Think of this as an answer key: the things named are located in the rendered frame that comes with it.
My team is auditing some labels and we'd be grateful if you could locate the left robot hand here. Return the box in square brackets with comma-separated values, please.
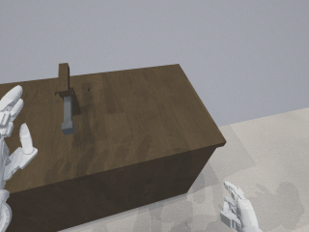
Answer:
[0, 85, 38, 189]

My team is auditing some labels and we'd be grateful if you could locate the tap lever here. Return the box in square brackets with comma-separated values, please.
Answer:
[62, 95, 75, 135]

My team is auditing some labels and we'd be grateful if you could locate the right robot hand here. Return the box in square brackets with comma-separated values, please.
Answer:
[220, 181, 259, 232]

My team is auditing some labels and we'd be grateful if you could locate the counter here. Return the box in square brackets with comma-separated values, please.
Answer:
[0, 63, 227, 232]

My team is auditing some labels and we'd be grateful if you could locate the robot left forearm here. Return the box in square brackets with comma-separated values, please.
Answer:
[0, 189, 13, 232]

